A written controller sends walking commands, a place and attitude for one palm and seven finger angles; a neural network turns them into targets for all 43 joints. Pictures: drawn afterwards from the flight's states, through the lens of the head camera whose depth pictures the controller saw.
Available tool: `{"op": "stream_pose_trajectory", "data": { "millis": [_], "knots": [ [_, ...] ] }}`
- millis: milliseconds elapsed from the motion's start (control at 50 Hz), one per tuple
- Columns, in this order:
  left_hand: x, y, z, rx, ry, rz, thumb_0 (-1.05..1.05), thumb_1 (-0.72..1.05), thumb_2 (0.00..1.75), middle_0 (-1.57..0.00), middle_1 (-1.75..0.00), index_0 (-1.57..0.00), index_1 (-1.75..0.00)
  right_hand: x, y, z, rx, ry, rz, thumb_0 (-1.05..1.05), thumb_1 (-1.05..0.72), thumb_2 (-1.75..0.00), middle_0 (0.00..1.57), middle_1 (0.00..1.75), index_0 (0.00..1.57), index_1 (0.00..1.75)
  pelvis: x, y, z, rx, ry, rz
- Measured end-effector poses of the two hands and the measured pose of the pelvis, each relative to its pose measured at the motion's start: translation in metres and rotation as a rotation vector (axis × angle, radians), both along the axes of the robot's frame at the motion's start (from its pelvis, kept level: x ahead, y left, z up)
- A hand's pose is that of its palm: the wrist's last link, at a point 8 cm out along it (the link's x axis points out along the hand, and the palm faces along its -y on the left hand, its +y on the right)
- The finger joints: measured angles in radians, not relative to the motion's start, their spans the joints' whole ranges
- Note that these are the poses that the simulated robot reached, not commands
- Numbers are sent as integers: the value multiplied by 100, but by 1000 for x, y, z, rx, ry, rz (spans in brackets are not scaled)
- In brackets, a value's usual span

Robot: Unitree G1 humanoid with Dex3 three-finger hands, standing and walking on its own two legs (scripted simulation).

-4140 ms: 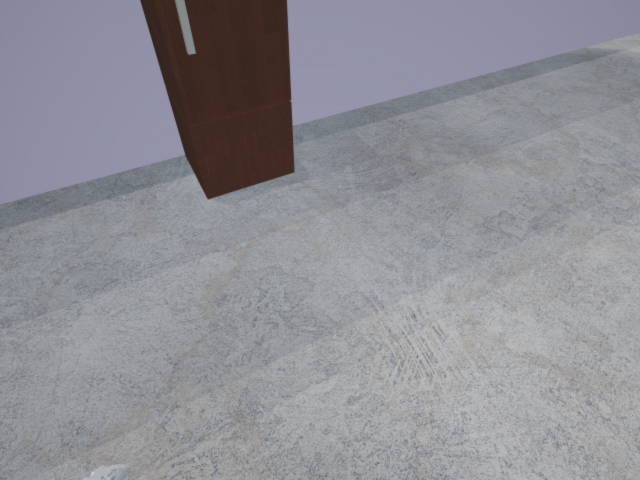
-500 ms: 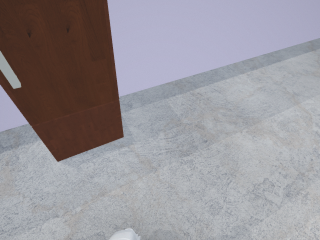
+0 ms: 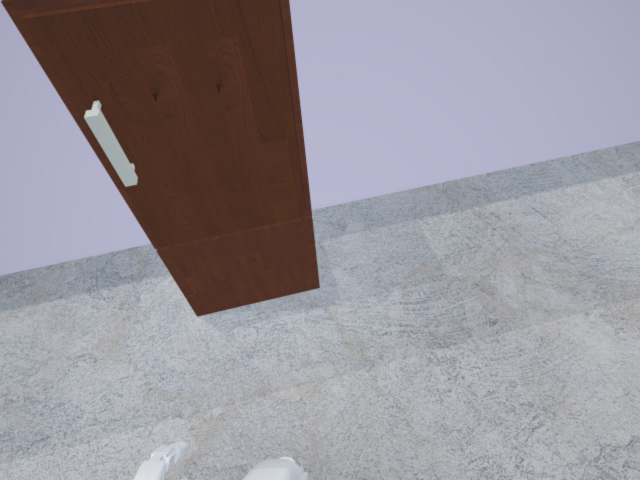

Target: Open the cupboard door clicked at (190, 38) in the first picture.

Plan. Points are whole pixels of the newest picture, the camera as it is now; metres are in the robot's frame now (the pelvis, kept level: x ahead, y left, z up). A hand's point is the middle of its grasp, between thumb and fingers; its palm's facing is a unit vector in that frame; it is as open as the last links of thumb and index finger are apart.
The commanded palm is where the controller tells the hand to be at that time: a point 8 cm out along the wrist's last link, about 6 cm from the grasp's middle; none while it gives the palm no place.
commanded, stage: turn to face it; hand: left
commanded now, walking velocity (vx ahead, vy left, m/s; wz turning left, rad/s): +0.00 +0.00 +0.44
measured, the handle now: (114, 144) +0.72 +0.44 +0.01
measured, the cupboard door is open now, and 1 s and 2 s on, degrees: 0 0 0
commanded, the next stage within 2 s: take the last steps up to it in 0.34 s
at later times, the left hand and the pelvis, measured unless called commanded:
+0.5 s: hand out of the picture -0.03 +0.26 -0.17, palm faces +0.27 -0.93 -0.25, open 7.4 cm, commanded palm none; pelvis +0.00 +0.04 +0.01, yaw +12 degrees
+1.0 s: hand out of the picture -0.01 +0.19 -0.15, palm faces +0.36 -0.91 -0.19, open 7.3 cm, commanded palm none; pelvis +0.09 +0.05 +0.01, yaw +18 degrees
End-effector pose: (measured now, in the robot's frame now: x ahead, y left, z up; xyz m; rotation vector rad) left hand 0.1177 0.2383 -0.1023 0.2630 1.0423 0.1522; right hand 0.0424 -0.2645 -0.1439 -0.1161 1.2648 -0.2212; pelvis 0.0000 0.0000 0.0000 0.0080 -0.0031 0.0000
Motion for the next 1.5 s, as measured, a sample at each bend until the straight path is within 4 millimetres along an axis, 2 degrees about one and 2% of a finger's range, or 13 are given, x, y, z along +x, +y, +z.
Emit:
{"op": "stream_pose_trajectory", "data": {
  "millis": [160,320,380,460,580,740,820,980,1140,1200,1260,1380,1500],
  "knots": [
    [-64,5,-11,-30,118,135,0,90,90,-20,-30,-21,-30,42,3,9,-15,23,143,1,-91,-90,20,30,20,30,4,0,5,22,-1,100],
    [-148,44,-45,-72,284,303,0,90,90,-20,-30,-21,-30,109,56,14,-58,-77,317,1,-91,-90,20,30,20,30,3,30,-10,-7,8,176],
    [-167,58,-48,-71,340,345,1,90,90,-20,-29,-20,-30,121,77,23,-62,-117,357,1,-90,-90,20,30,20,30,2,38,-7,-9,-1,181],
    [-169,68,-40,-75,331,371,1,91,90,-20,-29,-20,-30,123,96,32,-55,-125,382,0,-90,-90,20,30,21,30,1,44,2,-25,-8,205],
    [-150,65,-29,-83,260,360,1,91,90,-20,-29,-20,-30,110,105,28,-12,-103,380,0,-90,-90,20,30,21,30,6,45,8,-22,-14,228],
    [-101,36,-26,-78,145,315,0,91,90,-20,-29,-20,-30,70,76,-7,33,27,310,0,-91,-90,20,30,21,30,29,30,-3,12,-23,256],
    [-103,19,-23,-89,124,376,0,91,90,-20,-29,-20,-30,63,65,-10,37,135,324,0,-91,-90,20,30,20,30,46,29,0,5,-30,281],
    [-144,-2,-20,-154,342,453,0,92,90,-20,-29,-20,-30,104,82,4,41,138,331,1,-91,-90,20,30,20,30,84,45,12,6,-15,305],
    [-160,6,-34,-254,512,540,0,91,90,-20,-29,-20,-30,195,150,3,24,67,423,1,-92,-90,20,30,20,30,126,94,0,-18,-6,324],
    [-152,25,-50,-281,560,542,0,90,90,-20,-30,-20,-30,231,179,-1,1,-16,444,1,-92,-90,20,30,20,30,142,118,-14,-17,-9,319],
    [-122,56,-53,-265,540,507,1,91,90,-20,-29,-20,-30,248,200,4,0,-69,424,0,-92,-90,20,30,20,30,154,133,-11,-10,-20,293],
    [-15,123,-44,-185,317,426,1,91,90,-20,-29,-20,-30,255,211,17,-15,-70,365,-1,-95,-90,20,30,21,30,179,153,4,0,-19,279],
    [76,162,-29,-103,145,377,1,93,90,-20,-29,-20,-30,243,217,8,14,37,341,0,-93,-90,20,30,20,30,206,159,6,13,-24,286]
  ]
}}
